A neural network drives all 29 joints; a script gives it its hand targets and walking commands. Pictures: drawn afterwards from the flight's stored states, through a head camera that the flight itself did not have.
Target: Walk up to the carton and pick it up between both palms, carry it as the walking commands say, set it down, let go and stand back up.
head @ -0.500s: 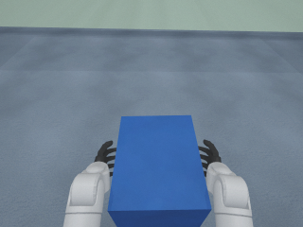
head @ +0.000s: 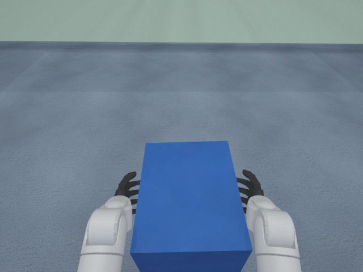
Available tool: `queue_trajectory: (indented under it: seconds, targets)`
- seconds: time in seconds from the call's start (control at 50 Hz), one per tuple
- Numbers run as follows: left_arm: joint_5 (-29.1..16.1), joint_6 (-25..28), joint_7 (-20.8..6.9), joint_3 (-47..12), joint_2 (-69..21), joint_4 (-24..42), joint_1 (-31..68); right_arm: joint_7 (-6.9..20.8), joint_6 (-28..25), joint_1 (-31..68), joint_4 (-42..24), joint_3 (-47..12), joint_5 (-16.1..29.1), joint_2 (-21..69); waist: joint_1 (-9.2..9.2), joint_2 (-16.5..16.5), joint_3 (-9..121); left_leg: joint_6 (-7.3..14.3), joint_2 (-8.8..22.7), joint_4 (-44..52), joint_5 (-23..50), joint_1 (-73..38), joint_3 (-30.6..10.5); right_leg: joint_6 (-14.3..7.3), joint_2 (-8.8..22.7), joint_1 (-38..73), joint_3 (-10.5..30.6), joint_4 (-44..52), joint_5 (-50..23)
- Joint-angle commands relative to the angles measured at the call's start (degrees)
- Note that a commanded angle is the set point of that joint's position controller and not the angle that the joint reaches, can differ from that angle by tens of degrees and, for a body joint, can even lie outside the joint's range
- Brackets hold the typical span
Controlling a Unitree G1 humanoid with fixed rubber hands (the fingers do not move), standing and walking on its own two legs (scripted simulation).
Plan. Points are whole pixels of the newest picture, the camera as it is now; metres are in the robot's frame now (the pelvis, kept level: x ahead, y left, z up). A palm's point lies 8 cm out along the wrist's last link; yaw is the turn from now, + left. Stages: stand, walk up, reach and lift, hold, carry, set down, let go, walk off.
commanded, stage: carry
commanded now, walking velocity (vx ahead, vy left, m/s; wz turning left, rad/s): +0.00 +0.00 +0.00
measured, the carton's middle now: (188, 215) +0.28 +0.00 -0.01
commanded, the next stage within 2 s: hold in 0.38 s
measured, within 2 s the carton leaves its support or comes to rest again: neither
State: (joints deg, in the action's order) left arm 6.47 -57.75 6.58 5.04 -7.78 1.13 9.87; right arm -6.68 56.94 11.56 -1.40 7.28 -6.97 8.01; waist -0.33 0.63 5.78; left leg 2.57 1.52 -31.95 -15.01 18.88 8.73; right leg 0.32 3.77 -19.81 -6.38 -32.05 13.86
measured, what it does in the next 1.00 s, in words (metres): stands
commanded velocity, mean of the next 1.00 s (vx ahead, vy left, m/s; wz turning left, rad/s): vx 0.00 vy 0.00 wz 0.00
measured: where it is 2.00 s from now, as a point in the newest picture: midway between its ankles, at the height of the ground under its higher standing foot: outside the picture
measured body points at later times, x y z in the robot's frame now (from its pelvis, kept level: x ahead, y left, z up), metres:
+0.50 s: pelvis +0.00 +0.00 +0.00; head -0.02 +0.00 +0.45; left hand +0.28 +0.14 +0.03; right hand +0.29 -0.15 +0.03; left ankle +0.02 +0.09 -0.73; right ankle +0.03 -0.12 -0.73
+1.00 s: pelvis -0.03 -0.02 +0.00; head -0.10 -0.02 +0.45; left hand +0.26 +0.14 +0.04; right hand +0.28 -0.14 +0.04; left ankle +0.02 +0.10 -0.73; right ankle +0.03 -0.12 -0.73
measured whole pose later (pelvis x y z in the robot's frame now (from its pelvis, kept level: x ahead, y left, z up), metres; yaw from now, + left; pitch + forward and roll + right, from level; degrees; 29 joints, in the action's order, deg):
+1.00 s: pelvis -0.03 -0.02 +0.00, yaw +1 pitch -10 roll +0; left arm 14.0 -43.0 2.7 15.5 -9.7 -23.0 18.7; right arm -2.3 41.1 20.5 24.2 16.1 -15.6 9.6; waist -1.8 0.3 -1.3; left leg 1.2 -2.0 -28.8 -12.1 6.4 -1.4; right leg -0.7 -2.5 -7.2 4.0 -29.2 11.5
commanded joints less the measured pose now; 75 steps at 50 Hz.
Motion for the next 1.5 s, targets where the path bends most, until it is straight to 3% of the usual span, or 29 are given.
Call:
queue_trajectory:
  seconds: [0.0,0.08,0.12,0.24,0.3,0.32,0.36,0.38,0.42,0.46,0.48,0.5,0.56,0.66,0.68,0.7,0.72,0.76,0.86,1.04,1.1,1.12,1.14,1.26,1.3,1.32,1.42,1.44,1.48]
  targets:
    - [-16.88,2.96,-12.08,-29.9,-48.93,14.9,31.67,13.12,-1.47,29.3,-13.03,-33.15,18.39,49.52,0.12,-0.97,17.8,-1.22,7.19,5.81,9.81,-7.18,-6.64,-1.37,5.5,6.01,4.9,4.75,-7.7]
    - [-13.96,4.49,-12.22,-27.01,-46.11,11.13,29.81,13.21,-3.14,27.78,-8.88,-30.93,15.38,47.28,0.14,-2.09,20.07,-1.18,7.5,5.02,11.77,-7.64,-7.14,-1.53,6.13,8.49,4.61,4.3,-10.04]
    - [-17.62,4.29,-12.14,-31.3,-48.97,17.93,31.93,13.02,-2.84,30.4,-16.76,-35.08,19.1,49.3,0.11,-1.68,19.1,-1.2,7.31,5.78,9.9,-6.79,-6.97,-1.41,5.84,7.84,4.84,4.72,-7.66]
    - [-13.97,4.41,-12.26,-26.84,-46.98,10.32,29.36,13.09,-3.08,28.38,-8.52,-30.76,15.64,48.98,0.08,-1.33,18.99,-1.54,7.22,5.08,10.59,-7.91,-6.39,-1.6,5.9,6.9,5.07,4.57,-9.49]
    - [-16.53,3.29,-12.12,-30.89,-47.7,17.01,31.87,13.38,-1.66,27.3,-11.38,-32.62,17.3,49.32,0.14,0.28,18.93,-0.93,8.05,5.28,11.34,-6.98,-7.11,-1.42,5.96,7.38,5.21,3.83,-9.21]
    - [-13.88,3.73,-12.38,-27.03,-46.91,9.17,30.73,13.5,-2.35,26.41,-5.35,-29.52,14.54,48.77,0.11,-0.61,17.8,-1.36,7.74,5.05,11.39,-7.14,-6.47,-1.48,5.81,6.7,5.01,4.4,-9.46]
    - [-13.65,5.65,-12.44,-26.96,-46.4,10.19,29.83,13.48,-4.27,27.2,-7.8,-30.15,15.0,47.24,-0.02,-0.18,19.15,-1.29,7.64,4.73,11.66,-8.48,-6.35,-1.62,5.98,6.53,5.28,4.42,-10.26]
    - [-4.4,8.67,-13.11,-19.52,-46.53,-12.44,15.66,14.39,-7.05,15.4,15.97,-22.55,3.89,44.33,-2.03,-0.84,-2.25,0.12,-3.42,10.38,12.94,-12.2,-13.34,-5.11,-9.12,9.83,11.86,8.13,-7.61]
    - [-5.59,15.69,-12.91,-24.22,-46.76,-1.84,16.84,14.72,-14.41,15.21,7.27,-26.56,5.52,45.46,-0.77,-1.49,7.0,-0.74,-3.65,8.16,26.63,-21.16,-13.75,-4.54,-8.66,13.99,12.3,7.49,-19.47]
    - [-9.31,17.9,-13.42,-29.29,-49.13,5.73,24.14,15.4,-17.28,24.23,-1.44,-30.13,8.32,45.23,-0.09,-0.91,14.09,-1.49,-3.66,7.62,28.58,-20.61,-14.54,-3.82,-8.78,14.21,12.68,7.4,-19.42]
    - [-10.08,18.27,-13.33,-29.31,-49.07,6.17,26.28,15.53,-17.68,28.23,-2.95,-30.92,9.42,45.78,0.19,-4.06,15.34,-1.52,-4.47,7.84,24.2,-19.67,-14.02,-3.41,-8.97,14.63,12.43,7.81,-18.59]
    - [-9.12,18.81,-13.48,-29.8,-49.38,5.95,30.19,16.01,-18.23,32.96,-2.82,-32.54,10.72,46.29,-1.79,0.94,15.11,-1.27,-5.04,8.99,17.82,-14.63,-12.79,-3.17,-8.21,16.63,12.8,7.41,-15.58]
    - [-12.06,20.74,-13.4,-34.79,-53.6,10.74,36.49,16.69,-19.96,36.24,-2.67,-37.06,14.39,50.08,-3.95,3.02,18.19,-1.65,-5.36,7.54,20.25,-16.9,-13.86,-2.96,-8.39,16.19,13.53,5.8,-15.44]
    - [-12.3,20.92,-14.13,-34.57,-49.61,10.3,32.8,15.44,-19.86,30.15,-2.25,-36.71,13.16,50.21,-2.63,-0.96,20.11,-1.59,-6.03,7.28,19.59,-14.93,-13.19,-2.23,-7.56,21.64,14.59,6.05,-21.59]
    - [-11.49,20.34,-13.87,-32.94,-48.26,8.64,32.89,15.48,-19.17,28.96,1.57,-35.24,12.7,49.03,-3.52,1.11,17.61,-1.52,-5.36,8.22,17.28,-15.21,-13.16,-2.25,-7.24,19.58,14.58,6.75,-18.22]
    - [-11.77,19.63,-14.6,-33.83,-50.14,3.77,34.04,15.18,-18.68,29.18,3.18,-33.67,10.5,49.46,-0.54,-0.28,14.17,-1.13,-5.28,8.27,13.64,-15.3,-13.46,-2.17,-7.59,17.02,14.37,7.67,-13.26]
    - [-10.19,19.2,-14.44,-30.97,-48.56,2.66,32.51,15.57,-18.22,29.48,6.04,-33.1,9.78,49.15,-3.61,-1.78,11.84,-0.83,-5.12,8.86,11.66,-15.27,-13.24,-2.57,-7.65,15.05,13.92,8.82,-8.98]
    - [-7.8,17.54,-15.63,-26.91,-48.97,-8.32,32.14,16.02,-17.24,31.28,11.75,-28.94,6.95,49.12,-2.61,-1.24,2.98,-0.25,-4.64,11.16,-0.89,-11.16,-12.73,-2.86,-7.23,13.52,13.96,10.81,1.88]
    - [-7.97,18.17,-18.79,-22.71,-54.43,-14.45,47.99,18.75,-17.14,40.06,22.54,-22.29,4.6,55.59,0.48,-0.74,0.69,0.96,-4.12,12.94,-12.18,-6.83,-12.48,-2.87,-7.89,14.42,13.55,11.11,12.56]
    - [-7.36,22.48,-20.07,-17.65,-56.81,-19.37,61.93,19.57,-21.47,58.46,25.83,-23.03,8.29,62.37,-4.11,-2.37,10.04,0.67,-4.83,9.7,-9.69,-9.02,-11.56,-1.55,-5.55,12.95,15.01,11.73,14.48]
    - [-3.29,22.51,-20.71,-14.21,-60.81,-27.15,56.29,20.84,-21.64,54.06,32.64,-17.03,4.68,62.62,0.04,0.53,11.56,-0.42,-3.52,8.83,-10.24,-9.64,-13.94,-2.71,-6.35,13.48,14.23,7.98,12.13]
    - [-2.71,23.02,-20.96,-12.99,-60.1,-29.01,55.94,20.64,-21.83,52.57,35.31,-16.34,3.56,63.12,-1.21,-1.16,11.64,-0.65,-4.17,8.04,-8.97,-7.84,-13.3,-2.59,-6.2,14.66,14.84,8.95,12.07]
    - [-3.06,23.72,-20.72,-13.25,-59.97,-29.13,56.91,21.51,-22.74,53.58,36.78,-13.66,3.42,60.82,0.03,2.22,8.68,-0.5,-2.84,10.23,-11.89,-9.11,-14.63,-2.97,-7.25,10.62,13.32,6.68,10.1]
    - [-2.63,27.04,-19.18,-11.95,-60.95,-28.6,54.36,22.12,-26.21,49.63,37.66,-12.4,1.82,60.6,-1.18,0.45,11.62,-1.49,-3.35,8.18,1.28,-7.79,-14.91,-3.3,-7.86,11.6,12.31,4.78,-2.26]
    - [-3.31,28.02,-18.84,-13.54,-61.41,-27.75,52.53,21.55,-27.34,47.36,35.44,-12.82,1.42,59.38,1.85,-0.9,12.41,-1.79,-3.55,7.14,5.67,-9.16,-15.17,-3.03,-7.83,11.97,12.2,4.58,-5.58]
    - [-3.58,28.63,-18.88,-14.34,-60.58,-25.73,51.47,21.5,-27.69,44.04,35.38,-13.72,2.06,58.74,0.34,1.08,11.78,-2.08,-3.75,6.84,9.51,-8.09,-14.99,-3.31,-7.79,12.73,12.75,4.02,-8.98]
    - [-3.47,31.66,-17.64,-17.24,-59.99,-24.03,40.07,19.91,-30.73,38.05,28.3,-18.76,3.88,57.37,0.84,-1.57,19.64,-2.18,-4.42,3.69,27.07,-9.81,-15.59,-1.46,-7.89,14.51,13.53,3.2,-24.06]
    - [-2.45,32.33,-17.18,-16.85,-59.51,-26.08,37.83,19.76,-31.67,37.47,28.56,-19.55,3.91,56.24,-0.89,-0.53,19.49,-2.4,-4.32,2.58,28.02,-9.33,-16.13,-1.52,-7.84,11.75,13.83,2.57,-23.22]
    - [-2.21,34.71,-16.46,-17.59,-59.99,-27.67,36.33,19.57,-33.97,37.2,27.86,-19.77,4.03,56.2,0.77,0.04,22.12,-2.51,-4.77,2.12,29.53,-10.1,-16.45,-1.61,-8.49,10.85,13.49,2.2,-23.27]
